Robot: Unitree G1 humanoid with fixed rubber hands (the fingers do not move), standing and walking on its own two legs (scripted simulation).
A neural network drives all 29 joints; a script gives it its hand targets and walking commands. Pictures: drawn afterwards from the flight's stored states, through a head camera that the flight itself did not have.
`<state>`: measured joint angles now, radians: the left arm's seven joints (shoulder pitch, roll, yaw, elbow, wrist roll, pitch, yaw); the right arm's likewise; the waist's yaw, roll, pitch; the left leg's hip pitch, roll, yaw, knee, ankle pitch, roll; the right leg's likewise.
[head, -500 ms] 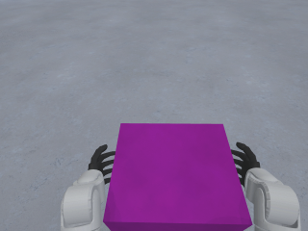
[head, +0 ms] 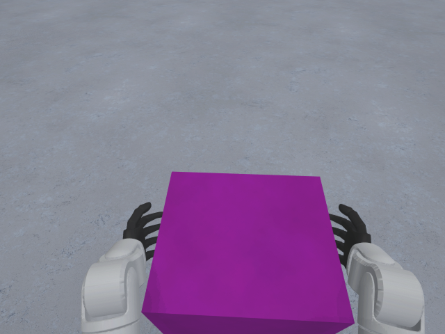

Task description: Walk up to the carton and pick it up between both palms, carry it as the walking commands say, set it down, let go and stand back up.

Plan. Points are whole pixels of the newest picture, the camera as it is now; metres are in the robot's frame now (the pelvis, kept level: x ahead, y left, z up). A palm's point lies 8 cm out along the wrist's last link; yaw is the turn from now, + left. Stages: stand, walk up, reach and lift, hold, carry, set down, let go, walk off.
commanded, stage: carry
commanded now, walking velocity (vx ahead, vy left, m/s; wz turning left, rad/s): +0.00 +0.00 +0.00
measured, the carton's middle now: (241, 261) +0.27 +0.01 +0.01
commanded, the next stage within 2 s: none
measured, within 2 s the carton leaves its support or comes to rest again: neither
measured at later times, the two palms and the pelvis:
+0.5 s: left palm (177, 254) +0.24 +0.11 +0.08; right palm (400, 265) +0.24 -0.24 +0.08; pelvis -0.01 -0.06 -0.01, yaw -1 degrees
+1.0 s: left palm (165, 277) +0.20 +0.12 +0.09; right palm (411, 284) +0.20 -0.23 +0.10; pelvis -0.04 -0.05 +0.00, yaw -1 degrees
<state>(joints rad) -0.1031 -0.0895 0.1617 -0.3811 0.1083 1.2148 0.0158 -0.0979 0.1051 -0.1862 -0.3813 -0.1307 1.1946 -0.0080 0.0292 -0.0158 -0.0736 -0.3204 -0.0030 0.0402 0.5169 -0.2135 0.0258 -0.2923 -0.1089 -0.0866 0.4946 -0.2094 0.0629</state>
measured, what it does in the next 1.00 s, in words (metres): shifts its weight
